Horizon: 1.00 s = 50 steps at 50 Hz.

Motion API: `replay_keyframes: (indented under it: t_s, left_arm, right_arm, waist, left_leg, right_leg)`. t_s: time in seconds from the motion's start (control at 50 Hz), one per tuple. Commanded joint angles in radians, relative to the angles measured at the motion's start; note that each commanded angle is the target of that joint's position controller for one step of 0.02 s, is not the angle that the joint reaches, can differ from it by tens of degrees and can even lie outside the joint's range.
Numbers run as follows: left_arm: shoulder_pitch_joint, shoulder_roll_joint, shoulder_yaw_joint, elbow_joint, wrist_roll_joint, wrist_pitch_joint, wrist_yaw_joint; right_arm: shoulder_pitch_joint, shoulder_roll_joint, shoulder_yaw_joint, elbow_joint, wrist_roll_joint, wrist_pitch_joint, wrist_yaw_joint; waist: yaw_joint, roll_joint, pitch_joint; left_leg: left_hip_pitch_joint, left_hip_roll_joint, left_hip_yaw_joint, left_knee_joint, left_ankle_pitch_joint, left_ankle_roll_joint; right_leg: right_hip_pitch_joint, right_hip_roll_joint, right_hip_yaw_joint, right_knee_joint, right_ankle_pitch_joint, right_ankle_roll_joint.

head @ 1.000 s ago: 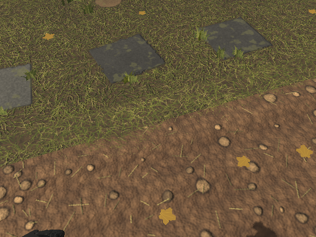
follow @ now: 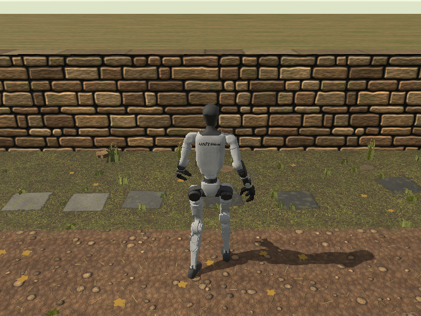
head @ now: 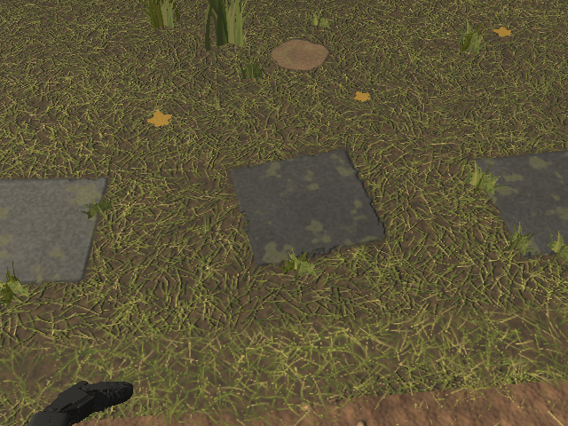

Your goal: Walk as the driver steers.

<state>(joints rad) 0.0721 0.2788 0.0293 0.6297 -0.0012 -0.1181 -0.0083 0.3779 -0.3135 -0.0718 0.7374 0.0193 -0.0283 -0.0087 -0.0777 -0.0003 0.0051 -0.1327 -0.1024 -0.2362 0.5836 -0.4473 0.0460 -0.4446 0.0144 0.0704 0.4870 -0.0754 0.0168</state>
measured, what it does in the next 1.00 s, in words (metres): walks ahead, turning left: left foot, then right foot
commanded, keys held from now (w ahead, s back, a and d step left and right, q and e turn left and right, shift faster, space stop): w+q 0.52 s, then w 0.12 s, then no key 0.04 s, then e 0.32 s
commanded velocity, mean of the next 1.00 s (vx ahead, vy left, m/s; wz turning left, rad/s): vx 0.41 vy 0.00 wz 0.34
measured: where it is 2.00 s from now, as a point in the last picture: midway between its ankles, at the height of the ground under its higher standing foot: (201, 297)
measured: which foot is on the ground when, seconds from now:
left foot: down 0.00-0.00, up 0.02-0.48, down 0.50-1.00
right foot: down 0.00-0.52, up 0.54-0.96, down 0.98-1.00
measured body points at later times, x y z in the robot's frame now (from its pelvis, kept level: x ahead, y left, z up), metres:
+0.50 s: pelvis +0.25 +0.04 -0.01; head +0.29 +0.07 +0.44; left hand +0.17 +0.33 -0.13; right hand +0.56 -0.10 -0.07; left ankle +0.35 +0.17 -0.73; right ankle +0.11 -0.13 -0.72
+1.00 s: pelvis +0.49 +0.13 +0.00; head +0.51 +0.13 +0.45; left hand +0.56 +0.42 -0.10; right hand +0.68 -0.11 -0.11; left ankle +0.35 +0.17 -0.72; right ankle +0.63 +0.08 -0.73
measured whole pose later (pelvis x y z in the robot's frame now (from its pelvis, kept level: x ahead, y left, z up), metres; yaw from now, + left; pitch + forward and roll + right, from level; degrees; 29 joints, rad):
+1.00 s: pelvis +0.49 +0.13 +0.00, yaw +19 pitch +2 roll +2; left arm 0.16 0.27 0.04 0.73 0.01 -0.07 -0.05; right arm 0.23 -0.28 -0.05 0.77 0.00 -0.02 -0.03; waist -0.02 -0.03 0.01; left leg -0.08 -0.08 0.06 0.50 -0.42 0.06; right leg -0.47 0.00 -0.01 0.53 -0.06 -0.04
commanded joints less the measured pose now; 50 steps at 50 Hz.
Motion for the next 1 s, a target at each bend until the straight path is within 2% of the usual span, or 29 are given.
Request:
replay_keyframes:
  t_s: [0.02,0.04,0.06,0.08,0.1,0.14,0.18,0.24,0.32,0.4,0.44,0.46,0.48,0.5,0.52,0.54,0.56,0.58,0.6,0.62,0.64,0.72,0.78,0.82,0.88,0.94,0.96,0.98,1.0]
  left_arm:
    - [0.335,0.288,0.099,0.020,0.017,0.002,0.005]
    - [0.292,0.193,0.080,-0.002,0.004,0.005,0.000]
    - [0.264,0.146,0.067,-0.006,0.002,0.010,0.004]
    - [0.222,0.128,0.058,-0.007,0.010,0.013,0.004]
    - [0.193,0.106,0.052,0.002,0.012,0.016,0.006]
    - [0.177,0.092,0.048,0.018,0.014,0.011,0.009]
    - [0.183,0.106,0.055,0.039,0.007,0.005,0.008]
    - [0.192,0.139,0.068,0.071,0.009,0.007,0.011]
    - [0.200,0.169,0.073,0.103,0.001,0.019,0.016]
    - [0.240,0.203,0.084,0.140,-0.019,0.036,0.016]
    - [0.236,0.230,0.093,0.145,-0.028,0.047,0.019]
    - [0.234,0.248,0.099,0.145,-0.033,0.053,0.023]
    - [0.222,0.254,0.100,0.143,-0.037,0.060,0.026]
    - [0.229,0.227,0.089,0.136,-0.031,0.060,0.031]
    - [0.281,0.101,0.050,0.100,0.022,0.051,0.025]
    - [0.297,0.089,0.028,0.058,0.011,0.017,0.013]
    - [0.189,0.185,0.053,0.052,-0.031,-0.003,0.001]
    - [0.151,0.179,0.048,0.040,-0.045,-0.015,-0.002]
    - [0.145,0.163,0.045,0.056,-0.025,-0.016,0.007]
    - [0.155,0.168,0.051,0.065,-0.006,-0.009,0.011]
    - [0.181,0.165,0.052,0.075,-0.003,0.003,0.008]
    - [0.193,0.110,0.040,0.097,0.011,0.037,0.014]
    - [0.124,0.071,0.024,0.093,0.003,0.035,0.004]
    - [0.066,0.060,0.019,0.082,-0.004,0.030,-0.010]
    - [0.043,0.085,0.027,0.067,-0.011,0.032,-0.027]
    - [0.045,0.122,0.044,0.038,0.004,0.036,-0.045]
    - [0.092,0.133,0.052,0.043,0.009,0.036,-0.049]
    - [0.177,0.158,0.067,0.059,0.010,0.033,-0.047]
    - [0.252,0.231,0.087,0.056,0.015,0.034,-0.037]
  right_arm:
    - [0.075,0.000,0.018,-0.128,0.019,-0.025,0.003]
    - [0.054,-0.105,-0.004,-0.099,0.027,-0.022,-0.002]
    - [-0.042,-0.140,-0.016,-0.110,0.018,-0.016,-0.002]
    - [-0.082,-0.125,-0.016,-0.117,0.007,-0.011,-0.002]
    - [-0.111,-0.114,-0.020,-0.129,0.000,-0.010,0.001]
    - [-0.106,-0.080,-0.018,-0.135,0.011,-0.001,0.012]
    - [-0.129,-0.050,-0.012,-0.148,0.008,0.008,0.016]
    - [-0.185,-0.032,-0.003,-0.169,0.002,0.009,0.022]
    - [-0.291,-0.013,0.008,-0.191,0.004,-0.004,0.046]
    - [-0.378,-0.021,0.008,-0.231,0.008,-0.005,0.067]
    - [-0.360,-0.049,-0.006,-0.240,0.003,-0.001,0.072]
    - [-0.310,-0.074,-0.019,-0.233,-0.001,0.004,0.070]
    - [-0.184,-0.111,-0.043,-0.203,-0.001,0.009,0.065]
    - [-0.007,-0.168,-0.076,-0.156,0.004,0.017,0.049]
    - [0.056,-0.264,-0.093,-0.139,0.014,0.023,0.027]
    - [0.035,-0.282,-0.082,-0.184,0.007,0.002,0.035]
    - [0.023,-0.186,-0.057,-0.170,-0.001,-0.013,0.043]
    - [-0.014,-0.155,-0.045,-0.158,-0.004,-0.023,0.043]
    - [-0.083,-0.129,-0.036,-0.159,-0.004,-0.028,0.041]
    - [-0.131,-0.098,-0.024,-0.164,-0.013,-0.032,0.040]
    - [-0.154,-0.086,-0.017,-0.168,-0.023,-0.035,0.037]
    - [-0.160,-0.102,-0.017,-0.119,-0.028,-0.050,0.021]
    - [-0.161,-0.089,-0.008,-0.088,-0.031,-0.042,0.005]
    - [-0.126,-0.095,-0.006,-0.060,-0.037,-0.038,-0.002]
    - [-0.127,-0.108,-0.010,-0.027,-0.040,-0.030,-0.004]
    - [-0.150,-0.123,-0.019,-0.013,-0.020,-0.004,-0.017]
    - [-0.164,-0.124,-0.021,-0.017,-0.012,0.007,-0.025]
    - [-0.170,-0.118,-0.020,-0.022,-0.008,0.016,-0.034]
    - [-0.145,-0.111,-0.015,-0.045,-0.029,0.013,-0.041]
  waist:
    - [0.115,-0.386,-0.301]
    - [0.139,-0.226,-0.201]
    - [0.160,-0.141,-0.101]
    - [0.145,-0.074,-0.051]
    - [0.131,-0.076,-0.012]
    - [0.108,-0.124,0.008]
    - [0.104,-0.111,0.021]
    - [0.112,-0.076,0.028]
    - [0.146,-0.062,0.051]
    - [0.159,-0.062,0.080]
    - [0.127,-0.082,0.051]
    - [0.090,-0.099,0.009]
    - [0.013,-0.089,-0.060]
    - [-0.072,-0.051,-0.147]
    - [-0.027,0.195,-0.218]
    - [0.005,0.262,-0.410]
    - [-0.046,0.117,-0.324]
    - [-0.021,0.097,-0.188]
    - [0.025,0.013,-0.115]
    - [0.060,0.030,-0.078]
    - [0.086,0.054,-0.071]
    - [0.111,0.042,-0.041]
    - [0.081,0.064,-0.030]
    - [0.044,0.060,-0.035]
    - [0.036,0.065,-0.025]
    - [0.052,0.072,-0.016]
    - [0.078,0.072,-0.034]
    - [0.120,0.045,-0.076]
    - [0.137,-0.070,-0.171]
  left_leg:
    - [-0.570,0.004,0.072,0.568,-0.168,-0.001]
    - [-0.664,0.081,0.049,0.684,-0.099,-0.021]
    - [-0.682,0.107,0.072,0.715,-0.007,-0.029]
    - [-0.650,0.137,0.090,0.699,0.063,-0.039]
    - [-0.637,0.161,0.091,0.655,0.108,-0.045]
    - [-0.577,0.192,0.117,0.612,0.148,-0.051]
    - [-0.589,0.201,0.135,0.565,0.175,-0.061]
    - [-0.625,0.211,0.141,0.436,0.266,-0.074]
    - [-0.566,0.199,0.199,0.212,0.441,-0.057]
    - [-0.530,0.179,0.252,0.086,0.409,-0.013]
    - [-0.446,0.131,0.300,0.056,0.316,0.028]
    - [-0.361,0.093,0.329,0.052,0.267,0.051]
    - [-0.190,0.049,0.350,0.007,0.283,0.084]
    - [0.092,0.036,0.307,-0.030,0.329,0.125]
    - [0.407,0.273,-0.084,-0.047,0.332,0.226]
    - [0.565,0.454,-0.619,-0.235,0.097,0.397]
    - [0.505,0.430,-0.511,-0.290,0.071,0.328]
    - [0.361,0.394,-0.357,-0.294,0.136,0.288]
    - [0.211,0.349,-0.245,-0.292,0.249,0.250]
    - [0.105,0.316,-0.167,-0.305,0.380,0.233]
    - [0.038,0.296,-0.125,-0.329,0.448,0.228]
    - [-0.066,0.268,0.073,-0.341,0.917,0.220]
    - [-0.083,0.208,0.205,-0.343,0.922,0.155]
    - [-0.058,0.220,0.225,-0.346,0.865,0.135]
    - [0.027,0.274,0.221,-0.317,0.835,0.139]
    - [0.130,0.315,0.202,-0.188,0.921,0.130]
    - [0.137,0.306,0.208,-0.104,0.980,0.115]
    - [0.114,0.263,0.237,0.038,0.992,0.077]
    - [-0.009,0.176,0.286,0.284,0.769,0.011]
  right_leg:
    - [0.757,-0.450,0.708,-0.161,-0.391,-0.257]
    - [0.689,-0.429,0.710,-0.203,-0.544,-0.237]
    - [0.599,-0.385,0.540,-0.199,-0.466,-0.198]
    - [0.504,-0.339,0.413,-0.210,-0.310,-0.181]
    - [0.442,-0.303,0.324,-0.227,-0.200,-0.180]
    - [0.367,-0.262,0.195,-0.272,-0.095,-0.172]
    - [0.352,-0.264,0.119,-0.303,-0.016,-0.190]
    - [0.384,-0.278,0.029,-0.321,0.097,-0.206]
    - [0.401,-0.258,-0.107,-0.325,0.149,-0.178]
    - [0.481,-0.288,-0.173,-0.298,0.224,-0.151]
    - [0.520,-0.293,-0.215,-0.203,0.495,-0.131]
    - [0.529,-0.289,-0.236,-0.107,0.667,-0.121]
    - [0.495,-0.268,-0.265,0.065,0.759,-0.101]
    - [0.336,-0.231,-0.280,0.306,0.654,-0.067]
    - [-0.035,-0.120,-0.275,0.658,-0.147,-0.014]
    - [-0.269,0.027,-0.046,0.894,-0.551,0.006]
    - [-0.362,-0.040,0.032,0.911,-0.453,-0.006]
    - [-0.369,-0.080,0.008,0.842,-0.362,-0.023]
    - [-0.313,-0.125,0.001,0.762,-0.289,-0.021]
    - [-0.247,-0.151,0.003,0.696,-0.244,-0.014]
    - [-0.188,-0.163,0.004,0.675,-0.215,-0.008]
    - [-0.136,-0.139,-0.042,0.540,-0.124,0.046]
    - [-0.082,-0.116,-0.065,0.313,0.095,0.037]
    - [-0.037,-0.092,-0.067,0.198,0.233,0.023]
    - [-0.047,-0.074,-0.043,0.129,0.196,-0.003]
    - [-0.100,-0.048,-0.064,0.095,0.002,-0.041]
    - [-0.054,-0.026,-0.085,0.060,-0.024,-0.057]
    - [0.064,-0.001,-0.090,-0.017,0.080,-0.085]
    - [0.265,-0.112,0.085,-0.019,0.496,-0.152]
Velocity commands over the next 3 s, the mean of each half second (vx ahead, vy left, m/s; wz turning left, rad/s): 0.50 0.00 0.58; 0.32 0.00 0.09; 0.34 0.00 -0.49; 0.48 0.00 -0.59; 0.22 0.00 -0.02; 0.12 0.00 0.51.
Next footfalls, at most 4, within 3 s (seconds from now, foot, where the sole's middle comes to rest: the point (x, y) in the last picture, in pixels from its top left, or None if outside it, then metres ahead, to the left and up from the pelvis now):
0.50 left None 0.38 0.18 -0.76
0.98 right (240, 354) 0.67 0.09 -0.76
1.40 left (141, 365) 0.66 0.33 -0.76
1.88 right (254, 259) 0.95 0.04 -0.76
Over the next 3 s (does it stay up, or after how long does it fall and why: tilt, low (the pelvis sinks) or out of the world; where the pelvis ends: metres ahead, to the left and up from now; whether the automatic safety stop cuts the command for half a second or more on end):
stays up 1.13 0.07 0.02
